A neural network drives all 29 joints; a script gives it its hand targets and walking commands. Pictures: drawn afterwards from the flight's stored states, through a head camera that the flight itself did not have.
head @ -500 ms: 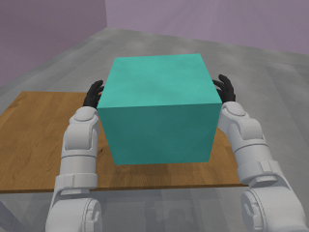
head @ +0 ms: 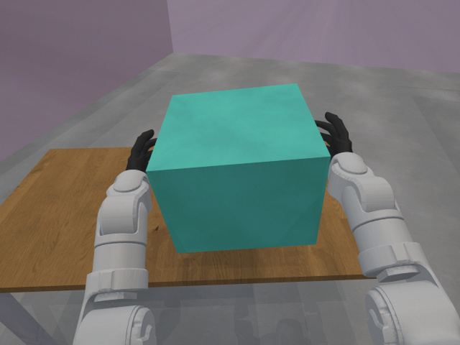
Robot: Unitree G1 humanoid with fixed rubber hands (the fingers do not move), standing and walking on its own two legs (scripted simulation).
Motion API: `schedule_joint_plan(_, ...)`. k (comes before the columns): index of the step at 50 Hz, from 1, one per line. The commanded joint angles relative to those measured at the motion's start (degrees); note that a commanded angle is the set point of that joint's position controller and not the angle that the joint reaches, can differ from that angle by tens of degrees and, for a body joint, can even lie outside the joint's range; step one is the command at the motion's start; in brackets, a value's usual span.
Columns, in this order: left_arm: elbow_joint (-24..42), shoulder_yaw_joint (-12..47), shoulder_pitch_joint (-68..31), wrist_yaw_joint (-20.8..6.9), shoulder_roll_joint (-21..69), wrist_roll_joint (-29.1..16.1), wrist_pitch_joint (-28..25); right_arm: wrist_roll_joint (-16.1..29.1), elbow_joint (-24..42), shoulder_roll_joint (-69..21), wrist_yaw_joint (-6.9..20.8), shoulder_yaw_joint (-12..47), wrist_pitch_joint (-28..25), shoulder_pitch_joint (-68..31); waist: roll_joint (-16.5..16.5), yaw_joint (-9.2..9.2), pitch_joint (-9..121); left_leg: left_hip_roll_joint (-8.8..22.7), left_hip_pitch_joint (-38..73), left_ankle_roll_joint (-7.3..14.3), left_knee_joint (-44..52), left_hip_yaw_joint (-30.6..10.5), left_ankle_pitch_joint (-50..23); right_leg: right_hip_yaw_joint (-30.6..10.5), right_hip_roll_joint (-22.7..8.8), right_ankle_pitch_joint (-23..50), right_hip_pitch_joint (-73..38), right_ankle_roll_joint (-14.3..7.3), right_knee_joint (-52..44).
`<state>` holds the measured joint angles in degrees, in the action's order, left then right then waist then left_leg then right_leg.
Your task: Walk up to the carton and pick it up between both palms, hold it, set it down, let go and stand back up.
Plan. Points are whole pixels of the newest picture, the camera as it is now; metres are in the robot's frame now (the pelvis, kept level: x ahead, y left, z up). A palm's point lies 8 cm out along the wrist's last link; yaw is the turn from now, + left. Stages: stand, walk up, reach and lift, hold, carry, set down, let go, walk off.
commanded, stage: hold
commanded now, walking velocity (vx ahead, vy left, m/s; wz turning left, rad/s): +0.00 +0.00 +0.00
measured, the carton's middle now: (239, 164) +0.40 +0.01 +0.17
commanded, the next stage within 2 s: set down in 1.58 s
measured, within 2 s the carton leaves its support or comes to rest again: neither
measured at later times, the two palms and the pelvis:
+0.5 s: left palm (151, 180) +0.36 +0.17 +0.17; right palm (344, 173) +0.36 -0.17 +0.18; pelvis +0.00 +0.02 +0.00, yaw -1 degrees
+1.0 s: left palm (131, 170) +0.36 +0.20 +0.19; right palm (327, 154) +0.37 -0.14 +0.21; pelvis +0.00 +0.01 +0.00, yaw +1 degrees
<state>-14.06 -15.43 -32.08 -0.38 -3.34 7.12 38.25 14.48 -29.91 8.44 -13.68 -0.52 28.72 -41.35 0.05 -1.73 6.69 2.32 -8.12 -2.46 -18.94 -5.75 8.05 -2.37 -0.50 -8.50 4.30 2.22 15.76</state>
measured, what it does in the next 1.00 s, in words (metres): stands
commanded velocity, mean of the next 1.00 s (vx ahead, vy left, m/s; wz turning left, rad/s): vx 0.00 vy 0.00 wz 0.00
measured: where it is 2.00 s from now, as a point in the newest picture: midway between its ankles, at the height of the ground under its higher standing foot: outside the picture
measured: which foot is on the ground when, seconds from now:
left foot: down 0.00-1.00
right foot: down 0.00-1.00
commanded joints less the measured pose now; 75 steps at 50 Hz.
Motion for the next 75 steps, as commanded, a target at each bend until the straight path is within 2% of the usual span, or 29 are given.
schedule_joint_plan(1, 10.6, 27.5, -51.8, -9.8, 34.2, -7.6, -5.5, 5.9, 16.8, -43.9, 6.9, 19.4, -4.2, -45.8, -1.7, -3.31, 17.1, -6.7, 6.7, 2.2, 1.8, 6.2, -3.6, 2.5, 3.2, 5.3, -3.9, 1.8, -2.9)
schedule_joint_plan(6, 11.2, 28.7, -51.3, -9.7, 37.0, -7.1, -4.9, 6.0, 14.2, -39.9, 7.8, 16.5, -5.1, -44.7, 5.0, -5.10, 17.7, -6.1, 8.7, -0.7, 1.1, 5.7, -9.2, 4.1, 4.3, 6.2, -3.7, -0.1, -2.6)
schedule_joint_plan(10, 14.1, 30.4, -49.0, -8.6, 39.4, -6.8, -4.4, 7.1, 13.9, -36.5, 9.2, 16.0, -6.1, -43.0, 9.1, -5.58, 20.2, -5.1, 12.6, -3.1, -0.1, 5.0, -15.8, 5.2, 5.4, 7.7, -2.9, -1.6, -2.4)
schedule_joint_plan(13, 17.6, 32.3, -48.1, -7.1, 40.9, -7.5, -4.3, 8.4, 16.0, -34.5, 10.4, 16.9, -7.1, -42.7, 10.8, -5.38, 23.3, -4.3, 16.6, -4.6, -1.7, 4.0, -22.1, 5.9, 6.4, 8.5, -1.4, -2.3, -2.2)
schedule_joint_plan(15, 19.4, 33.4, -48.3, -6.0, 41.2, -8.1, -4.5, 9.4, 17.9, -34.1, 11.0, 18.1, -7.5, -43.3, 10.5, -4.71, 25.2, -4.1, 17.9, -4.9, -2.6, 3.5, -24.5, 6.0, 6.8, 8.5, -0.3, -2.4, -2.1)
schedule_joint_plan(18, 21.2, 34.1, -47.5, -4.4, 40.9, -8.7, -4.9, 10.8, 22.4, -35.3, 11.6, 21.0, -8.1, -45.0, 8.3, -2.68, 27.2, -4.4, 17.6, -4.3, -3.2, 3.6, -25.1, 5.7, 6.9, 10.2, -0.9, -2.0, -1.7)
schedule_joint_plan(23, 20.6, 32.7, -45.6, -3.7, 38.7, -8.8, -5.6, 11.9, 28.2, -39.1, 11.0, 25.7, -7.8, -47.6, 1.1, 1.07, 27.6, -5.5, 13.1, -1.4, -2.6, 4.6, -20.6, 4.2, 6.3, 13.5, -4.5, -0.3, -1.1)
schedule_joint_plan(25, 19.6, 32.0, -45.4, -3.8, 37.5, -8.6, -5.7, 11.8, 29.1, -40.4, 10.6, 26.8, -7.5, -48.2, -1.2, 1.97, 27.3, -5.9, 11.8, -0.3, -2.3, 5.0, -18.5, 3.7, 6.0, 13.9, -5.1, 0.4, -1.0)
schedule_joint_plan(30, 16.2, 29.3, -46.0, -5.4, 34.6, -8.4, -5.9, 10.5, 28.0, -43.4, 8.9, 27.3, -6.2, -48.1, -6.1, 2.12, 25.6, -6.7, 8.9, 2.0, -1.2, 6.0, -11.9, 2.1, 4.4, 14.8, -6.8, 2.1, -1.2)
schedule_joint_plan(34, 13.0, 26.9, -48.4, -7.8, 32.5, -7.8, -5.9, 8.4, 23.6, -44.8, 7.2, 24.6, -4.8, -46.9, -7.2, 0.07, 21.8, -7.1, 7.0, 3.2, 0.2, 6.2, -6.1, 1.0, 3.1, 12.6, -6.6, 3.1, -2.0)
schedule_joint_plan(38, 11.0, 26.9, -50.5, -9.5, 33.2, -7.3, -5.5, 6.5, 18.7, -44.0, 6.6, 20.8, -4.3, -45.7, -3.7, -2.79, 17.8, -6.9, 6.9, 2.6, 1.3, 6.2, -4.3, 1.9, 3.0, 8.0, -5.0, 2.4, -2.8)
schedule_joint_plan(42, 12.0, 28.7, -51.6, -10.0, 35.9, -7.3, -5.2, 6.2, 16.2, -41.7, 7.1, 17.9, -4.8, -45.0, 2.4, -4.66, 17.5, -6.4, 8.1, 0.5, 1.3, 5.8, -7.3, 3.4, 3.8, 6.6, -4.2, 0.8, -2.6)
schedule_joint_plan(47, 13.2, 30.0, -49.5, -9.1, 38.6, -6.7, -4.4, 6.9, 14.4, -37.4, 8.6, 16.1, -5.8, -43.6, 8.0, -5.47, 18.8, -5.4, 10.8, -2.2, 0.5, 5.1, -12.9, 4.8, 5.0, 6.7, -3.0, -1.1, -2.5)
schedule_joint_plan(50, 16.7, 31.7, -48.6, -7.8, 40.4, -7.1, -4.3, 7.9, 15.7, -35.3, 9.9, 16.5, -6.8, -43.0, 10.4, -5.35, 22.3, -4.6, 14.9, -4.0, -0.9, 4.4, -19.0, 5.6, 6.0, 7.9, -2.2, -2.1, -2.3)
schedule_joint_plan(52, 18.7, 33.3, -48.4, -6.7, 41.2, -7.8, -4.4, 8.8, 17.6, -34.4, 10.6, 17.5, -7.5, -43.4, 10.7, -5.24, 24.5, -4.2, 17.1, -4.6, -2.1, 3.7, -22.6, 6.0, 6.5, 8.4, -0.9, -2.3, -2.1)
schedule_joint_plan(54, 20.5, 34.2, -48.2, -5.6, 41.2, -8.4, -4.7, 9.5, 19.8, -34.4, 11.2, 18.8, -7.8, -43.7, 9.9, -4.51, 26.6, -4.1, 18.2, -4.7, -2.8, 3.5, -24.6, 6.0, 6.8, 9.1, -0.4, -2.2, -1.8)
schedule_joint_plan(56, 20.5, 34.2, -47.9, -4.6, 40.8, -8.7, -4.9, 10.2, 22.2, -35.1, 11.5, 20.5, -8.1, -45.0, 8.3, -3.03, 27.0, -4.4, 17.2, -4.1, -2.9, 3.6, -23.6, 5.7, 6.8, 9.4, -0.5, -2.0, -1.7)
schedule_joint_plan(59, 20.5, 33.4, -46.4, -3.9, 39.6, -8.8, -5.3, 11.1, 26.0, -37.3, 11.4, 23.6, -8.1, -46.7, 4.1, -0.60, 27.5, -5.1, 14.7, -2.5, -2.7, 4.2, -21.4, 4.9, 6.5, 11.6, -2.8, -1.1, -1.4)
schedule_joint_plan(62, 19.0, 32.1, -45.1, -3.9, 38.3, -8.5, -5.5, 11.5, 28.1, -39.2, 10.9, 25.7, -7.8, -48.0, 0.2, 1.27, 27.0, -5.6, 12.6, -0.9, -2.3, 4.7, -19.2, 4.1, 6.2, 13.0, -4.3, -0.1, -1.3)
schedule_joint_plan(66, 17.2, 30.3, -45.1, -4.8, 35.9, -8.4, -5.9, 11.2, 29.2, -41.9, 9.7, 27.4, -7.0, -48.5, -4.5, 2.29, 26.6, -6.3, 10.2, 1.1, -1.8, 5.5, -15.6, 2.9, 5.2, 14.9, -6.4, 1.3, -1.1)
schedule_joint_plan(70, 14.4, 27.5, -46.4, -6.6, 33.3, -7.7, -5.8, 9.8, 26.0, -43.8, 8.1, 26.5, -5.7, -47.6, -6.9, 1.68, 23.6, -6.9, 8.0, 2.6, -0.6, 6.2, -9.8, 1.5, 3.8, 14.9, -7.0, 2.6, -1.5)
schedule_joint_plan(73, 12.3, 26.5, -48.3, -8.3, 32.5, -7.2, -5.6, 8.2, 22.5, -44.3, 7.0, 23.9, -4.8, -46.6, -6.5, -0.56, 20.6, -7.0, 7.2, 3.1, 0.4, 6.2, -6.1, 1.1, 3.1, 12.3, -6.5, 2.9, -2.2)
schedule_joint_plan(75, 12.1, 26.7, -49.5, -9.1, 32.9, -7.3, -5.5, 7.4, 20.5, -44.1, 6.7, 22.2, -4.5, -45.7, -4.7, -1.97, 19.1, -6.9, 7.3, 2.9, 0.8, 6.1, -5.6, 1.5, 3.1, 10.5, -5.8, 2.7, -2.5)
